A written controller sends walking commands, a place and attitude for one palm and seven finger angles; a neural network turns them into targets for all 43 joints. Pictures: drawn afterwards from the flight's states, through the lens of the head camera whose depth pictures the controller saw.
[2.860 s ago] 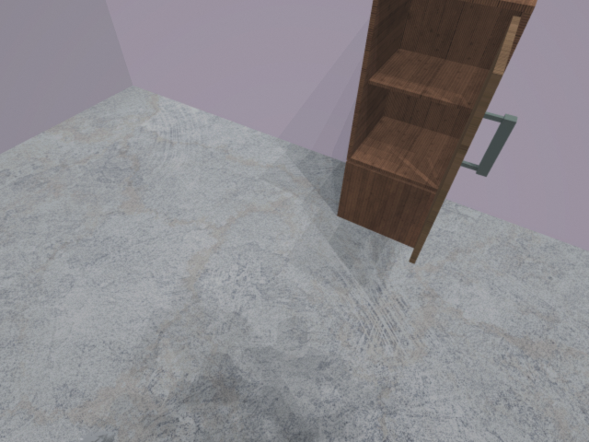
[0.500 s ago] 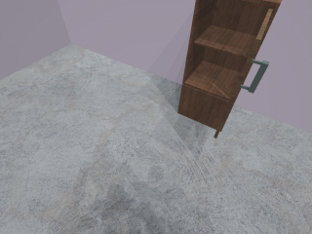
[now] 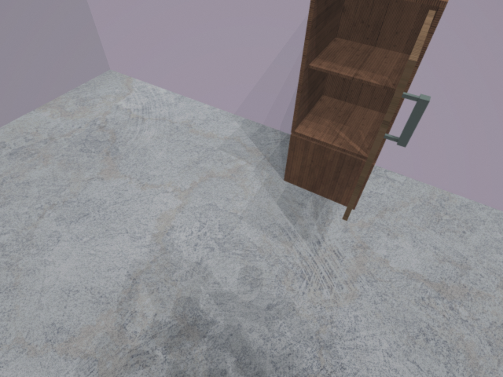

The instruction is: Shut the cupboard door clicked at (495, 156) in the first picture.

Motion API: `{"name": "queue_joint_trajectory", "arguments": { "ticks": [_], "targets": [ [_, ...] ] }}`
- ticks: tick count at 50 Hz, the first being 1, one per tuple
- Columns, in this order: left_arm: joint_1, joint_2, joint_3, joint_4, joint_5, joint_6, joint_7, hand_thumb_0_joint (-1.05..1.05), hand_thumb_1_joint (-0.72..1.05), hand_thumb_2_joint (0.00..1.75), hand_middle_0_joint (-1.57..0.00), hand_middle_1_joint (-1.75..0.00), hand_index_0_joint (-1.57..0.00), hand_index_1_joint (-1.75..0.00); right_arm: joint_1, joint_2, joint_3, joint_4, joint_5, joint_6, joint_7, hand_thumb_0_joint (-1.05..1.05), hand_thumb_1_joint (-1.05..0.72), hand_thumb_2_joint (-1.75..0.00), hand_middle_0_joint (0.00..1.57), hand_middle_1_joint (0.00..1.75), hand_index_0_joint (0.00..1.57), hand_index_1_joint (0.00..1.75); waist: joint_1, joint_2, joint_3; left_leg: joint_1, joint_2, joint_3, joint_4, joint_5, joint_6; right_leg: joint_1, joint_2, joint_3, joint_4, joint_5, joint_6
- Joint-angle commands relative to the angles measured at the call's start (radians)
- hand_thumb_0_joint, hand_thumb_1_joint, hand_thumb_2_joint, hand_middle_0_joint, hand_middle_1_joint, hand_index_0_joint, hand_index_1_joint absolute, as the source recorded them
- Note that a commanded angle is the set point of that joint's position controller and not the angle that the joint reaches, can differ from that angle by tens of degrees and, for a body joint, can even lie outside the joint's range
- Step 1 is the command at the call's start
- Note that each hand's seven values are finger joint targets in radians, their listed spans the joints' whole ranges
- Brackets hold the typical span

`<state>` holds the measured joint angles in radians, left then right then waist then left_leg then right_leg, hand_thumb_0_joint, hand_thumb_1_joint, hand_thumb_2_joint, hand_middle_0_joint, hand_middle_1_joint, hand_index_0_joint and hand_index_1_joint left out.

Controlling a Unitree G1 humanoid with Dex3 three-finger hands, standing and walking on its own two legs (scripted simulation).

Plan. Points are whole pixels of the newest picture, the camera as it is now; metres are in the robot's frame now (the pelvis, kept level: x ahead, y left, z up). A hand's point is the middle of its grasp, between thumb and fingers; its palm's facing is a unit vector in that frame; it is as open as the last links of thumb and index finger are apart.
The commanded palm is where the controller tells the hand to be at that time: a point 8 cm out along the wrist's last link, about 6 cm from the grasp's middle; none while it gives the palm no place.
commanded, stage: walk around to get in front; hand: left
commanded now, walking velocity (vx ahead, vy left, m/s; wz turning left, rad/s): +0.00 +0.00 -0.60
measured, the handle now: (404, 119) +0.75 -0.35 +0.01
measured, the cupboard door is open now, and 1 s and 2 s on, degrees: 91 91 91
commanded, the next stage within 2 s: none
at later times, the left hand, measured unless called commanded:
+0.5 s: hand out of the picture +0.04 +0.16 -0.17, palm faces -0.16 -0.96 -0.24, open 7.3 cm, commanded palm none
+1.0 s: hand out of the picture +0.15 +0.18 -0.17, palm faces -0.47 -0.85 -0.23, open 7.3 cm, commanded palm none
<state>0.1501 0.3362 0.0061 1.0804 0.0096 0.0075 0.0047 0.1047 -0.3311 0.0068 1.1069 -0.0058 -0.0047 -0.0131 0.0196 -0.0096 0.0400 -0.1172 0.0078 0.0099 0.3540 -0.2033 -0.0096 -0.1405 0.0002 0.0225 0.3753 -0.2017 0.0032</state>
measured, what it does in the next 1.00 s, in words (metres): steps on the spot, turning right: left foot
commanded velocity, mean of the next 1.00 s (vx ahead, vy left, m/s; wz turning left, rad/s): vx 0.00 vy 0.00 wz -0.60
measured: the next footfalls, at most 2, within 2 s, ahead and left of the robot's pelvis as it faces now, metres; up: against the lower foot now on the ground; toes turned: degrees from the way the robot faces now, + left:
left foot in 0.74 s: +0.03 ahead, +0.12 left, +0.00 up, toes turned -22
right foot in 1.12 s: -0.10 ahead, -0.12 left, +0.00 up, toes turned -41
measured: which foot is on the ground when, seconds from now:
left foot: down 0.00-0.26, up 0.28-0.72, down 0.74-1.00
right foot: down 0.00-0.74, up 0.76-1.00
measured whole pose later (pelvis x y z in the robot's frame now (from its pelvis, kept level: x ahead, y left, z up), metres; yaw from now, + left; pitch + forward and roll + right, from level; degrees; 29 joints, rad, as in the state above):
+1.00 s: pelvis -0.04 +0.03 -0.01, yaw -32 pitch -1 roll -1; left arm 0.20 0.28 0.10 0.88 0.02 0.08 -0.04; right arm 0.21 -0.20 -0.03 0.91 -0.02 0.01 -0.02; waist 0.02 -0.03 0.07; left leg -0.17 0.09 0.16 0.50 -0.31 0.00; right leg -0.45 -0.03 -0.01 0.93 -0.41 0.07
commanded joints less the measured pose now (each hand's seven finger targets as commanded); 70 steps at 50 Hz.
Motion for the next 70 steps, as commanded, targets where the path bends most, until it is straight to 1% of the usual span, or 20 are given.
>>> {"name": "queue_joint_trajectory", "arguments": {
  "ticks": [1, 9, 11, 12, 13, 14, 17, 28, 34, 35, 37, 38, 42, 47, 53, 54, 56, 58, 62, 70],
  "targets": [
    [0.023, 0.104, 0.029, -0.083, 0.005, 0.019, 0.008, 0.00, 0.90, 0.90, -0.20, -0.30, -0.20, -0.30, 0.056, -0.104, -0.041, -0.077, -0.005, 0.003, -0.018, 0.00, -0.90, -0.90, 0.20, 0.30, 0.20, 0.30, -0.024, 0.010, -0.034, 0.005, 0.142, -0.030, 0.036, 0.151, 0.011, -0.096, -0.094, 0.111, 0.049, 0.230, -0.020],
    [0.089, 0.035, 0.060, -0.178, 0.011, 0.042, -0.011, 0.00, 0.90, 0.90, -0.20, -0.30, -0.20, -0.30, 0.023, -0.127, -0.092, -0.189, -0.011, 0.008, -0.020, 0.00, -0.90, -0.90, 0.20, 0.30, 0.20, 0.30, -0.002, 0.204, -0.024, -0.106, 0.352, -0.097, 0.020, 0.249, 0.163, -0.197, -0.020, -0.013, 0.467, -0.275, 0.011],
    [0.189, 0.024, 0.072, -0.168, 0.013, 0.033, -0.016, 0.00, 0.90, 0.90, -0.20, -0.30, -0.20, -0.30, -0.023, -0.118, -0.097, -0.211, -0.013, 0.011, -0.019, 0.00, -0.90, -0.90, 0.20, 0.30, 0.20, 0.30, 0.056, 0.128, -0.037, -0.182, 0.300, -0.003, 0.177, 0.208, 0.104, -0.065, -0.036, -0.023, 0.294, -0.136, 0.005],
    [0.234, 0.078, 0.083, -0.161, 0.021, 0.019, -0.014, 0.00, 0.90, 0.90, -0.20, -0.30, -0.20, -0.30, -0.012, -0.091, -0.095, -0.221, -0.008, 0.021, -0.015, 0.00, -0.90, -0.90, 0.20, 0.30, 0.20, 0.30, 0.069, -0.051, -0.037, -0.265, 0.191, 0.086, 0.403, 0.047, 0.022, -0.008, -0.102, 0.094, 0.098, 0.060, -0.022],
    [0.241, 0.177, 0.101, -0.173, 0.027, 0.003, 0.002, 0.00, 0.90, 0.90, -0.20, -0.30, -0.20, -0.30, -0.001, -0.001, -0.078, -0.259, -0.002, 0.023, -0.008, 0.00, -0.90, -0.90, 0.20, 0.30, 0.20, 0.30, 0.055, -0.355, -0.016, -0.479, 0.021, 0.117, 0.672, -0.359, -0.051, 0.001, -0.361, 0.536, -0.079, 0.270, -0.131],
    [0.248, 0.164, 0.099, -0.183, 0.010, 0.010, 0.011, 0.00, 0.90, 0.90, -0.20, -0.30, -0.20, -0.30, -0.026, -0.036, -0.083, -0.261, -0.002, 0.032, -0.015, 0.00, -0.90, -0.90, 0.20, 0.30, 0.20, 0.30, 0.075, -0.265, -0.036, -0.424, 0.037, -0.043, 0.757, -0.368, -0.032, -0.083, -0.359, 0.550, -0.137, 0.161, -0.185],
    [0.096, 0.089, 0.089, -0.223, 0.010, 0.010, 0.012, 0.00, 0.90, 0.90, -0.20, -0.30, -0.20, -0.30, 0.011, -0.027, -0.090, -0.222, -0.008, 0.025, -0.007, 0.00, -0.90, -0.90, 0.20, 0.30, 0.20, 0.30, -0.002, -0.090, -0.016, -0.421, 0.069, -0.053, 0.794, -0.190, -0.041, -0.107, -0.244, 0.404, -0.094, 0.080, -0.187],
    [0.169, 0.081, 0.109, -0.209, 0.017, 0.015, 0.009, 0.00, 0.90, 0.90, -0.20, -0.30, -0.20, -0.30, -0.004, 0.022, -0.081, -0.244, -0.001, 0.016, -0.020, 0.00, -0.90, -0.90, 0.20, 0.30, 0.20, 0.30, 0.035, -0.124, -0.109, -0.347, 0.021, -0.027, 0.495, -0.216, -0.052, 0.013, -0.174, 0.430, -0.041, 0.216, -0.192],
    [0.070, 0.097, 0.113, -0.240, 0.014, 0.030, 0.006, 0.00, 0.90, 0.90, -0.20, -0.30, -0.20, -0.30, 0.133, 0.018, -0.079, -0.233, 0.010, -0.002, -0.032, 0.00, -0.90, -0.90, 0.20, 0.30, 0.20, 0.30, -0.029, -0.137, -0.148, -0.077, -0.011, -0.014, 0.123, -0.120, -0.018, -0.125, -0.119, 0.459, 0.013, 0.198, -0.126],
    [0.051, 0.075, 0.108, -0.253, 0.008, 0.031, 0.002, 0.00, 0.90, 0.90, -0.20, -0.30, -0.20, -0.30, 0.178, -0.011, -0.084, -0.226, 0.009, -0.009, -0.038, 0.00, -0.90, -0.90, 0.20, 0.30, 0.20, 0.30, -0.053, -0.097, -0.153, 0.068, 0.041, -0.046, 0.025, -0.076, 0.003, -0.249, -0.064, 0.407, 0.069, 0.109, -0.079],
    [0.041, 0.004, 0.097, -0.293, 0.009, 0.031, -0.017, 0.00, 0.90, 0.90, -0.20, -0.30, -0.20, -0.30, 0.135, -0.147, -0.106, -0.272, -0.004, -0.005, -0.035, 0.00, -0.90, -0.90, 0.20, 0.30, 0.20, 0.30, -0.044, 0.278, -0.065, 0.063, 0.446, -0.418, -0.161, -0.110, 0.141, -0.521, 0.106, 0.083, 0.502, -0.331, 0.028],
    [0.025, 0.046, 0.113, -0.283, 0.024, 0.039, -0.017, 0.00, 0.90, 0.90, -0.20, -0.30, -0.20, -0.30, 0.078, -0.114, -0.097, -0.283, -0.011, -0.005, -0.034, 0.00, -0.90, -0.90, 0.20, 0.30, 0.20, 0.30, -0.035, 0.238, -0.012, -0.084, 0.458, -0.399, -0.161, -0.076, 0.177, -0.493, 0.048, 0.093, 0.680, -0.311, 0.051],
    [0.084, 0.013, 0.111, -0.253, 0.021, 0.053, -0.042, 0.00, 0.90, 0.90, -0.20, -0.30, -0.20, -0.30, -0.012, -0.044, -0.079, -0.311, -0.016, -0.013, -0.031, 0.00, -0.90, -0.90, 0.20, 0.30, 0.20, 0.30, 0.028, 0.149, 0.019, -0.112, 0.268, -0.062, -0.061, 0.140, 0.136, -0.470, 0.006, 0.024, 0.848, -0.185, 0.071],
    [-0.038, -0.020, 0.087, -0.300, 0.014, 0.048, -0.048, 0.00, 0.90, 0.90, -0.20, -0.30, -0.20, -0.30, 0.139, -0.079, -0.102, -0.258, -0.020, -0.009, -0.022, 0.00, -0.90, -0.90, 0.20, 0.30, 0.20, 0.30, -0.054, 0.163, -0.001, 0.016, 0.309, -0.001, 0.005, 0.338, 0.156, -0.390, -0.029, -0.067, 0.544, -0.226, 0.070],
    [0.004, -0.009, 0.087, -0.286, 0.012, 0.028, -0.043, 0.00, 0.90, 0.90, -0.20, -0.30, -0.20, -0.30, 0.151, -0.117, -0.118, -0.245, -0.019, 0.001, -0.009, 0.00, -0.90, -0.90, 0.20, 0.30, 0.20, 0.30, -0.036, 0.200, -0.049, -0.026, 0.320, 0.083, 0.169, 0.395, 0.085, -0.149, 0.003, -0.133, 0.217, -0.132, 0.028],
    [0.069, 0.022, 0.092, -0.267, 0.012, 0.015, -0.039, 0.00, 0.90, 0.90, -0.20, -0.30, -0.20, -0.30, 0.153, -0.112, -0.115, -0.247, -0.014, 0.003, -0.006, 0.00, -0.90, -0.90, 0.20, 0.30, 0.20, 0.30, -0.001, 0.148, -0.097, -0.077, 0.296, 0.134, 0.311, 0.352, 0.033, -0.008, -0.016, -0.113, 0.072, 0.004, 0.009],
    [0.205, 0.205, 0.127, -0.226, 0.008, -0.003, -0.007, 0.00, 0.90, 0.90, -0.20, -0.30, -0.20, -0.30, 0.086, 0.000, -0.080, -0.326, -0.006, 0.011, -0.001, 0.00, -0.90, -0.90, 0.20, 0.30, 0.20, 0.30, 0.065, -0.290, -0.157, -0.500, 0.102, 0.129, 0.733, -0.428, -0.071, 0.226, -0.421, 0.398, 0.005, 0.658, -0.179],
    [0.151, 0.166, 0.128, -0.231, 0.009, 0.011, 0.013, 0.00, 0.90, 0.90, -0.20, -0.30, -0.20, -0.30, 0.028, -0.003, -0.079, -0.322, -0.004, 0.023, -0.018, 0.00, -0.90, -0.90, 0.20, 0.30, 0.20, 0.30, 0.053, -0.231, -0.120, -0.526, 0.127, -0.010, 0.818, -0.368, -0.061, 0.132, -0.349, 0.346, 0.009, 0.479, -0.227],
    [-0.026, 0.107, 0.105, -0.280, 0.018, 0.020, 0.009, 0.00, 0.90, 0.90, -0.20, -0.30, -0.20, -0.30, 0.114, -0.003, -0.083, -0.261, -0.009, 0.031, -0.006, 0.00, -0.90, -0.90, 0.20, 0.30, 0.20, 0.30, -0.033, -0.142, -0.082, -0.362, 0.107, 0.032, 0.686, -0.221, -0.075, -0.072, -0.231, 0.198, -0.006, 0.253, -0.169],
    [-0.052, 0.107, 0.111, -0.278, 0.011, 0.034, 0.001, 0.00, 0.90, 0.90, -0.20, -0.30, -0.20, -0.30, 0.226, 0.009, -0.078, -0.245, 0.001, 0.004, -0.019, 0.00, -0.90, -0.90, 0.20, 0.30, 0.20, 0.30, -0.070, -0.155, -0.100, -0.109, 0.043, 0.074, 0.198, -0.085, -0.056, -0.174, -0.166, 0.292, 0.092, 0.211, -0.122]
  ]
}}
